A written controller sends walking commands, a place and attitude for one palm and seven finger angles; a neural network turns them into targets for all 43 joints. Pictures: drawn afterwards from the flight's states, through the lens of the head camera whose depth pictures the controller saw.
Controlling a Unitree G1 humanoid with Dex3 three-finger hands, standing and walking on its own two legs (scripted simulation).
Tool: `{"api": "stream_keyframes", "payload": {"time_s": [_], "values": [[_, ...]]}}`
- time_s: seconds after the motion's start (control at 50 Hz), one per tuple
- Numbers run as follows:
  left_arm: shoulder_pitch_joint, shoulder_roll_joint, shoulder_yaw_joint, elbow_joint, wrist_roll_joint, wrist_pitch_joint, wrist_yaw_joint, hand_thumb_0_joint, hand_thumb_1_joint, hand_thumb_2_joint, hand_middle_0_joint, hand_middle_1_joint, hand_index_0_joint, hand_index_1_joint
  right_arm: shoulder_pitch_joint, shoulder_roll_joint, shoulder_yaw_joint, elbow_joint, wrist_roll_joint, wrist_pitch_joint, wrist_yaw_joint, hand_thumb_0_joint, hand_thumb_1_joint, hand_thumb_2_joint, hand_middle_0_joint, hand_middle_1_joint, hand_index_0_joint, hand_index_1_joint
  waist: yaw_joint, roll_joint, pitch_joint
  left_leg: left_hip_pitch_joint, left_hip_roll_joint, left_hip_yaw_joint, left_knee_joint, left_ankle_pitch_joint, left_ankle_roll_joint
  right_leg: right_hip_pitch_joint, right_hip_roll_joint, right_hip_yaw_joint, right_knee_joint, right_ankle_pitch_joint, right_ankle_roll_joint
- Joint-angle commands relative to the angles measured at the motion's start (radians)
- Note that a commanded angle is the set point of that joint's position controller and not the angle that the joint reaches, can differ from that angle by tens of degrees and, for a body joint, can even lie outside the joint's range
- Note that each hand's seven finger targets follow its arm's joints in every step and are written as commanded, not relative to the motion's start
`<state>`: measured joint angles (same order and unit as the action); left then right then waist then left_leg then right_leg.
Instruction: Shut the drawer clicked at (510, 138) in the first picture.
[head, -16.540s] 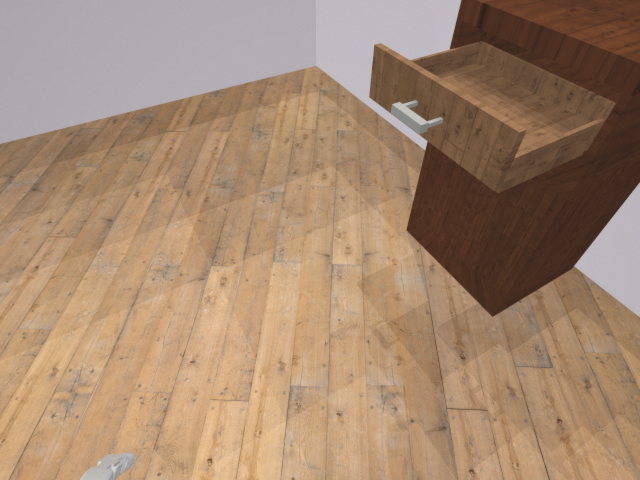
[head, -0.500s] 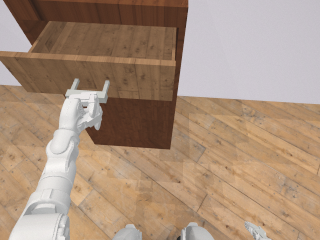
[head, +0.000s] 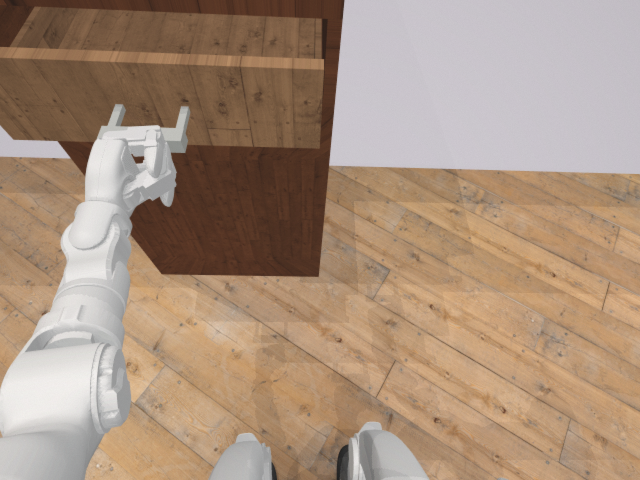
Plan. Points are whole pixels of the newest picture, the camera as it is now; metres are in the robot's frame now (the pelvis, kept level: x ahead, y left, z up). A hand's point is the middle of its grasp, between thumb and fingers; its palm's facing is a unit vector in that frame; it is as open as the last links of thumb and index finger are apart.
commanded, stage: push the drawer shut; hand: left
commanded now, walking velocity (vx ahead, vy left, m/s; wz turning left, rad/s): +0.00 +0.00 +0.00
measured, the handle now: (147, 126) +0.55 +0.20 +0.07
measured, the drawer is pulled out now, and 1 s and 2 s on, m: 0.10 0.00 0.00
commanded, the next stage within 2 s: pull the fist back off the drawer in 0.98 s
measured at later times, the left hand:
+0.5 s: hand (179, 129) +0.55 +0.16 +0.07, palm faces -0.06 -1.00 -0.03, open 3.0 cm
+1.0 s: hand (176, 114) +0.57 +0.17 +0.07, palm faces -0.05 -1.00 -0.04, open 2.9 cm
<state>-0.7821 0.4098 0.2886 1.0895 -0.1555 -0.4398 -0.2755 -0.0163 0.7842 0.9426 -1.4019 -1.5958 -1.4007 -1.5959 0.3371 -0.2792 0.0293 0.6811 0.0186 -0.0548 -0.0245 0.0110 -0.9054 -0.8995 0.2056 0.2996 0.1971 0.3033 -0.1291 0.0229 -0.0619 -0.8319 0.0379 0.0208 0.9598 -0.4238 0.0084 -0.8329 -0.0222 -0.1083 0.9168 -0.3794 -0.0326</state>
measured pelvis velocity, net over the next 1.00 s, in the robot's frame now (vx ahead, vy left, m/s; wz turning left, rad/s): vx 0.01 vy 0.02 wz -0.01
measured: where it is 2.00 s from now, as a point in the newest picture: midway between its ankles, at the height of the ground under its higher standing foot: outside the picture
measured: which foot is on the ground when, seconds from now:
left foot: down 0.00-1.00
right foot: down 0.00-1.00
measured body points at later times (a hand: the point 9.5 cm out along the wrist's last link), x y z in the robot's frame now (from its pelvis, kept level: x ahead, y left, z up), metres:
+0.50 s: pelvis +0.01 +0.02 -0.01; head +0.15 +0.02 +0.42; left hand +0.54 +0.21 +0.08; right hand -0.02 -0.25 -0.12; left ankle +0.02 +0.11 -0.68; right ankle +0.03 -0.10 -0.68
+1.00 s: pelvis +0.01 +0.02 -0.02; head +0.17 +0.04 +0.40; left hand +0.57 +0.22 +0.07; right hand -0.04 -0.24 -0.12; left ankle +0.02 +0.11 -0.68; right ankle +0.03 -0.10 -0.68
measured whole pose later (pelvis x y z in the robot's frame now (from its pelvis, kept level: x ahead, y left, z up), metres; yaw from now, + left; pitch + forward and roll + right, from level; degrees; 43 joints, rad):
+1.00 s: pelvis +0.01 +0.02 -0.02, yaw -1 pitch +25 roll -4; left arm -1.17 0.57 0.34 1.33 -0.01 -0.37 -0.18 -0.04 0.65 0.96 -1.40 -1.60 -1.40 -1.60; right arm 0.43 -0.27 0.06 0.66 -0.05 0.01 0.01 0.01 -0.90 -0.90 0.21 0.30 0.20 0.30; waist -0.25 0.04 -0.08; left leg -1.05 0.04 -0.01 1.07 -0.46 0.03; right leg -1.02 -0.02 -0.13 0.96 -0.39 -0.01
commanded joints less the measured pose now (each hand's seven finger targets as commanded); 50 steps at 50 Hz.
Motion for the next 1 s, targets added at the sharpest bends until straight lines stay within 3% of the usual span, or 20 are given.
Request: {"api": "stream_keyframes", "payload": {"time_s": [0.0, 0.1, 0.18, 0.24, 0.26, 0.3, 0.36, 0.4, 0.46, 0.48, 0.6, 0.62, 0.66, 0.72, 0.74, 0.78, 0.84, 0.92, 0.96, 0.98], "values": [[-0.599, 0.213, 0.032, -0.218, -0.001, -0.052, 0.029, 0.0, 0.9, 0.9, -1.4, -1.6, -1.4, -1.6, 0.14, -0.157, -0.057, -0.068, -0.002, -0.021, -0.005, 0.0, -0.9, -0.9, 0.2, 0.3, 0.2, 0.3, -0.075, 0.067, -0.461, 0.192, -0.031, -0.046, -0.107, 0.132, 0.028, 0.194, 0.036, 0.115, -0.123, 0.127, 0.021], [-0.647, 0.222, 0.038, -0.157, 0.019, -0.037, 0.044, 0.0, 0.9, 0.9, -1.4, -1.6, -1.4, -1.6, 0.17, -0.163, -0.056, -0.059, -0.011, -0.009, 0.002, 0.0, -0.9, -0.9, 0.2, 0.3, 0.2, 0.3, -0.096, 0.07, -0.45, 0.196, -0.024, -0.059, -0.092, 0.147, 0.028, 0.13, 0.043, 0.099, -0.111, 0.117, 0.021], [-0.685, 0.314, 0.099, -0.142, 0.036, -0.03, 0.054, 0.0, 0.9, 0.9, -1.4, -1.6, -1.4, -1.6, 0.198, -0.173, -0.054, -0.064, -0.017, 0.002, 0.002, 0.0, -0.9, -0.9, 0.2, 0.3, 0.2, 0.3, -0.097, 0.061, -0.484, 0.168, -0.024, -0.057, -0.078, 0.169, 0.031, 0.157, 0.046, 0.105, -0.103, 0.141, 0.022], [-0.702, 0.286, 0.08, -0.126, 0.047, -0.025, 0.054, 0.0, 0.9, 0.9, -1.4, -1.6, -1.4, -1.6, 0.212, -0.17, -0.052, -0.067, -0.025, 0.008, 0.009, 0.0, -0.9, -0.9, 0.2, 0.3, 0.2, 0.3, -0.101, 0.114, -0.49, 0.206, -0.023, -0.061, -0.071, 0.207, 0.029, 0.12, 0.049, 0.093, -0.094, 0.159, 0.016], [-0.698, 0.31, 0.1, -0.118, 0.052, -0.025, 0.057, 0.0, 0.9, 0.9, -1.4, -1.6, -1.4, -1.6, 0.219, -0.173, -0.053, -0.067, -0.026, 0.012, 0.009, 0.0, -0.9, -0.9, 0.2, 0.3, 0.2, 0.3, -0.094, 0.103, -0.5, 0.21, -0.02, -0.067, -0.069, 0.219, 0.026, 0.119, 0.051, 0.089, -0.089, 0.163, 0.016], [-0.717, 0.315, 0.099, -0.097, 0.057, -0.017, 0.062, 0.0, 0.9, 0.9, -1.4, -1.6, -1.4, -1.6, 0.229, -0.176, -0.052, -0.064, -0.029, 0.019, 0.011, 0.0, -0.9, -0.9, 0.2, 0.3, 0.2, 0.3, -0.108, 0.088, -0.489, 0.197, -0.017, -0.069, -0.064, 0.222, 0.027, 0.105, 0.052, 0.086, -0.089, 0.162, 0.018], [-0.76, 0.307, 0.092, -0.113, 0.066, -0.021, 0.071, 0.0, 0.9, 0.9, -1.4, -1.6, -1.4, -1.6, 0.244, -0.176, -0.054, -0.063, -0.036, 0.024, 0.015, 0.0, -0.9, -0.9, 0.2, 0.3, 0.2, 0.3, -0.12, 0.126, -0.512, 0.228, -0.014, -0.075, -0.058, 0.246, 0.026, 0.076, 0.052, 0.081, -0.082, 0.168, 0.018], [-0.733, 0.321, 0.111, -0.105, 0.071, -0.022, 0.078, 0.0, 0.9, 0.9, -1.4, -1.6, -1.4, -1.6, 0.254, -0.178, -0.054, -0.066, -0.041, 0.031, 0.019, 0.0, -0.9, -0.9, 0.2, 0.3, 0.2, 0.3, -0.106, 0.129, -0.531, 0.249, -0.012, -0.08, -0.059, 0.282, 0.022, 0.083, 0.055, 0.075, -0.079, 0.188, 0.015], [-0.769, 0.302, 0.095, -0.094, 0.079, -0.019, 0.089, 0.0, 0.9, 0.9, -1.4, -1.6, -1.4, -1.6, 0.268, -0.177, -0.055, -0.059, -0.045, 0.042, 0.023, 0.0, -0.9, -0.9, 0.2, 0.3, 0.2, 0.3, -0.125, 0.132, -0.522, 0.257, -0.01, -0.082, -0.051, 0.306, 0.024, 0.062, 0.057, 0.073, -0.078, 0.204, 0.017], [-0.772, 0.319, 0.106, -0.085, 0.085, -0.015, 0.093, 0.0, 0.9, 0.9, -1.4, -1.6, -1.4, -1.6, 0.274, -0.18, -0.056, -0.056, -0.047, 0.046, 0.024, 0.0, -0.9, -0.9, 0.2, 0.3, 0.2, 0.3, -0.129, 0.112, -0.521, 0.248, -0.009, -0.086, -0.048, 0.304, 0.024, 0.06, 0.057, 0.071, -0.078, 0.201, 0.018], [-0.828, 0.33, 0.102, -0.084, 0.104, -0.014, 0.108, 0.0, 0.9, 0.9, -1.4, -1.6, -1.4, -1.6, 0.295, -0.179, -0.053, -0.05, -0.056, 0.06, 0.029, 0.0, -0.9, -0.9, 0.2, 0.3, 0.2, 0.3, -0.14, 0.166, -0.531, 0.276, -0.006, -0.091, -0.041, 0.34, 0.022, 0.039, 0.06, 0.068, -0.078, 0.216, 0.015], [-0.828, 0.33, 0.102, -0.069, 0.108, -0.011, 0.11, 0.0, 0.9, 0.9, -1.4, -1.6, -1.4, -1.6, 0.299, -0.181, -0.053, -0.049, -0.056, 0.063, 0.031, 0.0, -0.9, -0.9, 0.2, 0.3, 0.2, 0.3, -0.148, 0.142, -0.526, 0.268, -0.006, -0.094, -0.04, 0.336, 0.023, 0.038, 0.06, 0.066, -0.079, 0.213, 0.016], [-0.867, 0.332, 0.096, -0.049, 0.115, -0.008, 0.113, 0.0, 0.9, 0.9, -1.4, -1.6, -1.4, -1.6, 0.303, -0.181, -0.05, -0.042, -0.058, 0.067, 0.031, 0.0, -0.9, -0.9, 0.2, 0.3, 0.2, 0.3, -0.164, 0.158, -0.505, 0.264, -0.004, -0.096, -0.035, 0.335, 0.023, 0.013, 0.061, 0.066, -0.078, 0.208, 0.016], [-0.874, 0.382, 0.122, -0.014, 0.127, 0.004, 0.118, 0.0, 0.9, 0.9, -1.4, -1.6, -1.4, -1.6, 0.317, -0.186, -0.046, -0.047, -0.06, 0.073, 0.029, 0.0, -0.9, -0.9, 0.2, 0.3, 0.2, 0.3, -0.167, 0.137, -0.507, 0.224, -0.007, -0.093, -0.029, 0.319, 0.028, 0.031, 0.063, 0.068, -0.079, 0.203, 0.016], [-0.912, 0.375, 0.109, -0.036, 0.128, -0.001, 0.118, 0.0, 0.9, 0.9, -1.4, -1.6, -1.4, -1.6, 0.32, -0.186, -0.045, -0.046, -0.062, 0.074, 0.029, 0.0, -0.9, -0.9, 0.2, 0.3, 0.2, 0.3, -0.18, 0.167, -0.508, 0.25, -0.004, -0.101, -0.029, 0.337, 0.026, 0.009, 0.062, 0.065, -0.075, 0.21, 0.015], [-0.929, 0.37, 0.107, -0.048, 0.131, -0.004, 0.114, 0.0, 0.9, 0.9, -1.4, -1.6, -1.4, -1.6, 0.323, -0.185, -0.047, -0.047, -0.064, 0.075, 0.031, 0.0, -0.9, -0.9, 0.2, 0.3, 0.2, 0.3, -0.176, 0.189, -0.542, 0.276, -0.002, -0.106, -0.02, 0.357, 0.022, -0.003, 0.063, 0.063, -0.071, 0.213, 0.015], [-0.999, 0.317, 0.051, -0.022, 0.132, 0.002, 0.117, 0.0, 0.9, 0.9, -1.4, -1.6, -1.4, -1.6, 0.329, -0.183, -0.042, -0.032, -0.064, 0.074, 0.029, 0.0, -0.9, -0.9, 0.2, 0.3, 0.2, 0.3, -0.217, 0.188, -0.486, 0.262, 0.001, -0.12, -0.015, 0.304, 0.025, -0.072, 0.063, 0.057, -0.072, 0.164, 0.016], [-1.057, 0.346, 0.054, -0.022, 0.141, 0.008, 0.132, 0.0, 0.9, 0.9, -1.4, -1.6, -1.4, -1.6, 0.338, -0.193, -0.041, -0.024, -0.069, 0.065, 0.026, 0.0, -0.9, -0.9, 0.2, 0.3, 0.2, 0.3, -0.23, 0.211, -0.514, 0.258, 0.001, -0.127, -0.009, 0.258, 0.025, -0.099, 0.064, 0.057, -0.069, 0.124, 0.015], [-1.092, 0.33, 0.031, -0.04, 0.144, 0.008, 0.132, 0.0, 0.9, 0.9, -1.4, -1.6, -1.4, -1.6, 0.344, -0.193, -0.037, -0.023, -0.07, 0.061, 0.025, 0.0, -0.9, -0.9, 0.2, 0.3, 0.2, 0.3, -0.237, 0.255, -0.541, 0.289, 0.002, -0.136, -0.007, 0.272, 0.02, -0.125, 0.064, 0.054, -0.06, 0.127, 0.014], [-1.094, 0.32, 0.021, -0.016, 0.144, 0.013, 0.132, 0.0, 0.9, 0.9, -1.4, -1.6, -1.4, -1.6, 0.342, -0.194, -0.037, -0.02, -0.069, 0.059, 0.025, 0.0, -0.9, -0.9, 0.2, 0.3, 0.2, 0.3, -0.242, 0.24, -0.522, 0.276, 0.003, -0.141, -0.007, 0.246, 0.02, -0.137, 0.064, 0.051, -0.062, 0.11, 0.013]]}}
